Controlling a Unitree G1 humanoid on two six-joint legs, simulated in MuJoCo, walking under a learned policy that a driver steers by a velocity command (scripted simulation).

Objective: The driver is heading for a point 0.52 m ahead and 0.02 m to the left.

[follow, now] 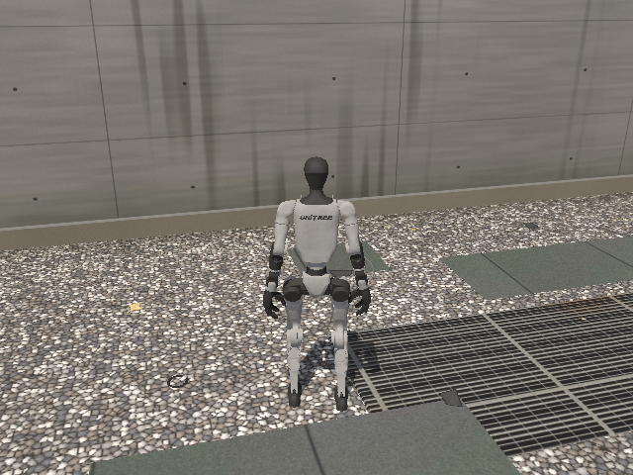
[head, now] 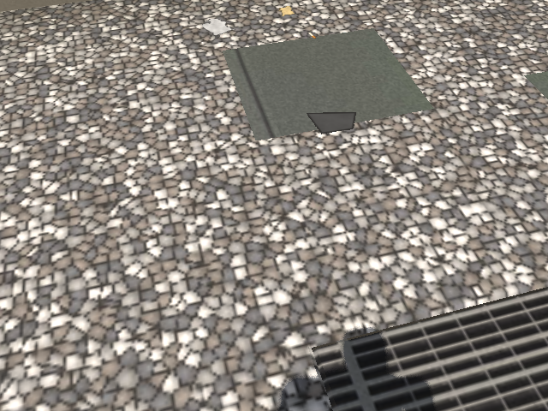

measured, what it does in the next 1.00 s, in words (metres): walks ahead: left foot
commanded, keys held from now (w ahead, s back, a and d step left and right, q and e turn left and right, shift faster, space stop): w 0.74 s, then no key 0.26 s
